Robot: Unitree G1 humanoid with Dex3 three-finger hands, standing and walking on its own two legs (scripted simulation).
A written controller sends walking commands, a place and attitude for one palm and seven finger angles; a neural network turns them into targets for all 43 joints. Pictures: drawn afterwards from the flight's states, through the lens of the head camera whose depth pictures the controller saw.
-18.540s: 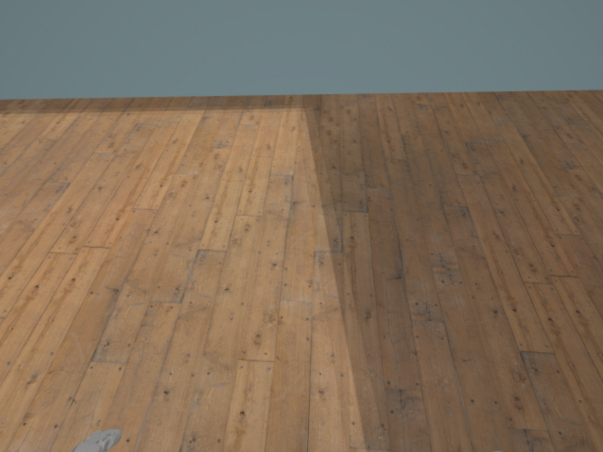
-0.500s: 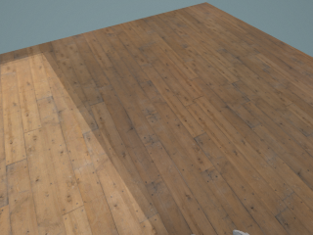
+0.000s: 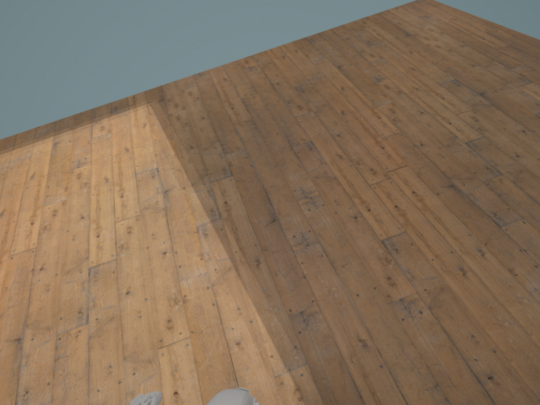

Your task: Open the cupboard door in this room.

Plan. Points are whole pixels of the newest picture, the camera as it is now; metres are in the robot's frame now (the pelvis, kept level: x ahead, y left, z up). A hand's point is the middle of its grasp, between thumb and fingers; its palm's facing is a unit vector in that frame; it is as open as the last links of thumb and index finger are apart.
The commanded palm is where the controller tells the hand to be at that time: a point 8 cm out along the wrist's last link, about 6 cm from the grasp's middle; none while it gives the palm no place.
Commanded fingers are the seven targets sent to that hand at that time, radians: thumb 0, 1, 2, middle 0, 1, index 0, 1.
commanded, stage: turn or walk to find it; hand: left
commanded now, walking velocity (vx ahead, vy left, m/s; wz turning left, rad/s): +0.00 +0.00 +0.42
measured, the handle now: out of the picture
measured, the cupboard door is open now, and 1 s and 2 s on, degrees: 0 0 0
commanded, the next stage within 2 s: stand and wait in 1.08 s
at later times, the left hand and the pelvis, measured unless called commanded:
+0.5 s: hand out of the picture -0.09 +0.23 -0.19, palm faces +0.30 -0.92 -0.23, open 7.4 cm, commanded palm none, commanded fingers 0.00 0.90 0.90 -0.20 -0.30 -0.20 -0.30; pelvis -0.03 +0.03 -0.01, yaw +13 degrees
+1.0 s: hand out of the picture +0.01 +0.23 -0.15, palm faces +0.37 -0.88 -0.28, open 7.4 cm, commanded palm none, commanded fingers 0.00 0.90 0.90 -0.20 -0.30 -0.20 -0.30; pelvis -0.04 +0.00 -0.01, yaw +24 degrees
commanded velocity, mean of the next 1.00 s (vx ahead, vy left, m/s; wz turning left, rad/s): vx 0.00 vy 0.00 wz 0.42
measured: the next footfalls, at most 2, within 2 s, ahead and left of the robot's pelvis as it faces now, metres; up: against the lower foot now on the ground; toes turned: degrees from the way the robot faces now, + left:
left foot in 0.46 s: -0.03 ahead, +0.14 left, +0.00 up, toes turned +17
right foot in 0.96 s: +0.04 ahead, -0.08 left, +0.00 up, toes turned +20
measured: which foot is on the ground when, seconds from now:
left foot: up 0.00-0.44, down 0.46-0.98, up 1.00-1.00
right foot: down 0.00-0.46, up 0.48-0.94, down 0.96-1.00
